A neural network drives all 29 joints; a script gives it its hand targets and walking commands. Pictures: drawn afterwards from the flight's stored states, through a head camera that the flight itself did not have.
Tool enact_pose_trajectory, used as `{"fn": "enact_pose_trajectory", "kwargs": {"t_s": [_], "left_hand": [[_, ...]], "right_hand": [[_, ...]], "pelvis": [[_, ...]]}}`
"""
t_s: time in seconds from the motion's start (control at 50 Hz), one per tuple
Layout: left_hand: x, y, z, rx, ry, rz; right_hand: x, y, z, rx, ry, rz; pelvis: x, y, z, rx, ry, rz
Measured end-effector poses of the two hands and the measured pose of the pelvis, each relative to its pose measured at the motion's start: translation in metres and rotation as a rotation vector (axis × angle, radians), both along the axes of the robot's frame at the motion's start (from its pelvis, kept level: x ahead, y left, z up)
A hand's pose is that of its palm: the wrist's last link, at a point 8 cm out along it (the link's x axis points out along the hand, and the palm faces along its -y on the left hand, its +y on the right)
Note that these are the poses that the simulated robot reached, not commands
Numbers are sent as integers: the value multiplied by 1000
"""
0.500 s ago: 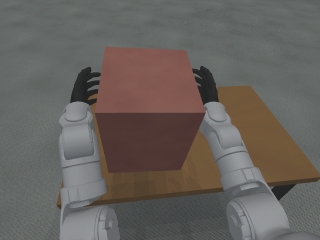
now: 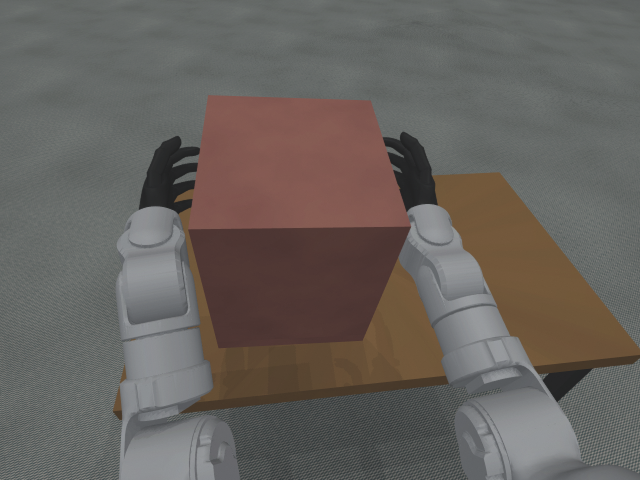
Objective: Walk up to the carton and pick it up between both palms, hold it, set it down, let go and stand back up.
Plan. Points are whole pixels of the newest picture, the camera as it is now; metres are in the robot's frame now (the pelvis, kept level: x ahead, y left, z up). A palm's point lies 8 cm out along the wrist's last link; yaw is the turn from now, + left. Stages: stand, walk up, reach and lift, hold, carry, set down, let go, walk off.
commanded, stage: hold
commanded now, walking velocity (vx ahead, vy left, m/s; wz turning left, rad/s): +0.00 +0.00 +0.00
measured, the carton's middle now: (292, 228) +0.39 +0.02 +0.13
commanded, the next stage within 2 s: none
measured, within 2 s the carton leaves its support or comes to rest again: neither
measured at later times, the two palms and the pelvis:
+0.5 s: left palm (164, 208) +0.36 +0.16 +0.20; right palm (416, 200) +0.36 -0.13 +0.18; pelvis +0.00 +0.00 +0.00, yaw +0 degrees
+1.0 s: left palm (161, 210) +0.36 +0.16 +0.20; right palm (414, 202) +0.36 -0.13 +0.18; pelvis +0.00 +0.00 +0.00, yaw +0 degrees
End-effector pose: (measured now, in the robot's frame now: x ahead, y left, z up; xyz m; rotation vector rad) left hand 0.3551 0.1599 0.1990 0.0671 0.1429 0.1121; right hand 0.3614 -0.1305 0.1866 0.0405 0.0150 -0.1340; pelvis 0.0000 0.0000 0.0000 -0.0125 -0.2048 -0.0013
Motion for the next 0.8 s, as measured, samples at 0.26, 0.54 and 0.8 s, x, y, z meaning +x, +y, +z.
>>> {"fn": "enact_pose_trajectory", "kwargs": {"t_s": [0.26,0.54,0.8], "left_hand": [[3,0,1,1,6,2],[4,-2,-3,3,12,-2],[3,-1,-2,1,1,0]], "right_hand": [[3,0,0,-1,5,1],[3,-2,-3,-2,9,-2],[3,-1,0,-1,-4,2]], "pelvis": [[-1,0,0,2,3,0],[1,0,0,1,2,0],[3,0,0,-1,0,1]]}}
